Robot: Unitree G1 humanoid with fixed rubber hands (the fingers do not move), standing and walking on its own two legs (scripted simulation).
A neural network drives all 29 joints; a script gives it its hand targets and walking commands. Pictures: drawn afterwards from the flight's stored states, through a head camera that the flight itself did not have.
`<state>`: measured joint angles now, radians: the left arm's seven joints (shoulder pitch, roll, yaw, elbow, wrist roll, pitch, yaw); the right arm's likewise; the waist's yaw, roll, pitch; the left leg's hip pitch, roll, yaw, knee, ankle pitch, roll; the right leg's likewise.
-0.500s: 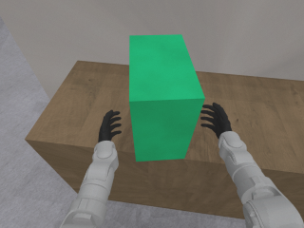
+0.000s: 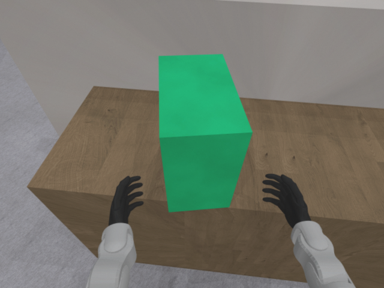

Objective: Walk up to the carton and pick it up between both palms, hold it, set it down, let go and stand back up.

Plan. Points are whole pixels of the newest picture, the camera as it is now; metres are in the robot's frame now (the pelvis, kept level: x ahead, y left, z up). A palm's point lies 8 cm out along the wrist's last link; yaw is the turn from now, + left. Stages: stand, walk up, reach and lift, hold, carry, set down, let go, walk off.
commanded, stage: set down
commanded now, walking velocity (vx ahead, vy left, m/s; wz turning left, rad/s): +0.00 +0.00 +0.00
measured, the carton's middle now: (195, 134) +0.47 +0.03 +0.05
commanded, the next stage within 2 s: let go in 1.82 s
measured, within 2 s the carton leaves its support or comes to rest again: neither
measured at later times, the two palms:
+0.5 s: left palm (111, 249) +0.19 +0.17 +0.02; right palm (307, 249) +0.20 -0.19 +0.03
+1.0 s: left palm (102, 257) +0.19 +0.20 -0.01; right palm (302, 260) +0.20 -0.19 -0.01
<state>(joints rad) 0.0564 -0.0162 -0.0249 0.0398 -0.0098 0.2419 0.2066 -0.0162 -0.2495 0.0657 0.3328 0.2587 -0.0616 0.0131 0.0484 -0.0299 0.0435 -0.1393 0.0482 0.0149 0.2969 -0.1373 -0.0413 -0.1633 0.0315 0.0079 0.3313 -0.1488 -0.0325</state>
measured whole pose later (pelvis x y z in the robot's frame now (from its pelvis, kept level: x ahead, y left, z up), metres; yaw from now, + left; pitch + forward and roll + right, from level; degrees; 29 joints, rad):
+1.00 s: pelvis +0.01 +0.02 +0.00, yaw -1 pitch -4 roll +0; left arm 0.32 0.08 -0.09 0.02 -0.02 0.21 0.17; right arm 0.31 -0.23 0.01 0.18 0.17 -0.01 0.06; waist 0.06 -0.02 0.09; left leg -0.06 0.03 0.05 0.29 -0.16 -0.02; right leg -0.08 0.01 0.04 0.32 -0.16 -0.01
